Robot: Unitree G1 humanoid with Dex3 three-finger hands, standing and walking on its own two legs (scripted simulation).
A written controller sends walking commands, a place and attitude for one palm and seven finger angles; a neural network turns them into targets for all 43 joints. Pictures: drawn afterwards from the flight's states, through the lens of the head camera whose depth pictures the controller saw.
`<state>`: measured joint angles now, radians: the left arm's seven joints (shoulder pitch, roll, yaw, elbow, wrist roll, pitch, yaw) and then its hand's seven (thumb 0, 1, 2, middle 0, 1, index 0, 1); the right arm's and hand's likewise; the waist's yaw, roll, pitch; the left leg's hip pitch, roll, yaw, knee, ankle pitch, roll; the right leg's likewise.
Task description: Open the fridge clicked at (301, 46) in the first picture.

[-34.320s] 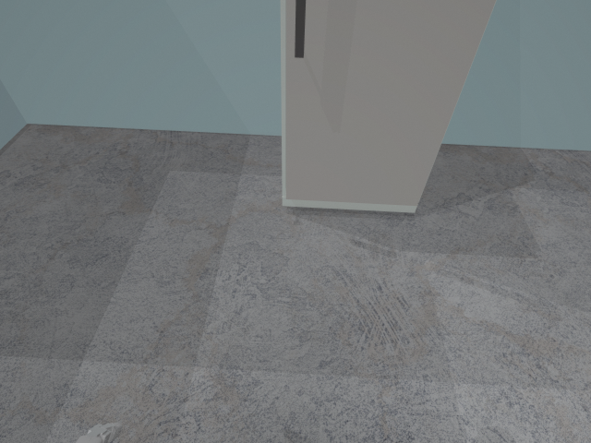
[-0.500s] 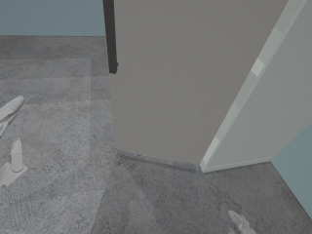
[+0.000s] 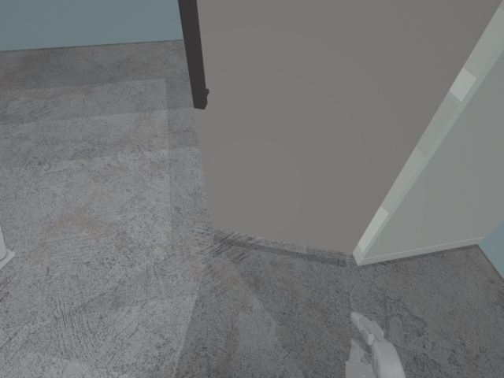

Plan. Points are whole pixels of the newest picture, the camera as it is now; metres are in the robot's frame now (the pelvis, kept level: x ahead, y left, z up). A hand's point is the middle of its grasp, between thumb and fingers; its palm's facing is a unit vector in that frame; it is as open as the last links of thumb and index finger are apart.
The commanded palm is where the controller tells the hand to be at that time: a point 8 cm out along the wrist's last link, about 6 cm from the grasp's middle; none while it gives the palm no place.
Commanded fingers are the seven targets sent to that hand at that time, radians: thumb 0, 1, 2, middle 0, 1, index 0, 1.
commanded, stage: stop stepping back and stand still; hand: left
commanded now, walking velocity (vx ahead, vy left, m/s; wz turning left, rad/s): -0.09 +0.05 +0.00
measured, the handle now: out of the picture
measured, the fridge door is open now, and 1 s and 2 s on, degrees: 67 67 67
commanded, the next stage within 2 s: let the arm hang, fingers relaxed in 0.76 s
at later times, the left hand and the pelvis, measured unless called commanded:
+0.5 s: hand out of the picture +0.18 +0.29 +0.17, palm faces +0.39 -0.79 -0.48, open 7.4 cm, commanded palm +0.13 +0.32 +0.18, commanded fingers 0.00 0.90 0.90 -0.20 -0.30 -0.20 -0.30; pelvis -0.02 +0.03 +0.01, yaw -1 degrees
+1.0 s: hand (57, 340) +0.17 +0.29 +0.00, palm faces +0.11 -0.88 -0.46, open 7.4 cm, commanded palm none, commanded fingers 0.00 0.90 0.90 -0.20 -0.30 -0.20 -0.30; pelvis -0.04 +0.04 +0.00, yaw +1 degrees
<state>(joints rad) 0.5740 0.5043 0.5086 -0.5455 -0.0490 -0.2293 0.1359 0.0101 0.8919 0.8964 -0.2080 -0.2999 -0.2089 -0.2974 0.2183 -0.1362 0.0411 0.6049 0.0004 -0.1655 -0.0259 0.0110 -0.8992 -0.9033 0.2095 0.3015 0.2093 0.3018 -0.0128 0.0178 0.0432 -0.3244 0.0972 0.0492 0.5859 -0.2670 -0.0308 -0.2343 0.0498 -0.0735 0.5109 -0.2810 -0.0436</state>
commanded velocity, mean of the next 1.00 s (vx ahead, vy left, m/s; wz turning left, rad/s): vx -0.03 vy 0.00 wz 0.00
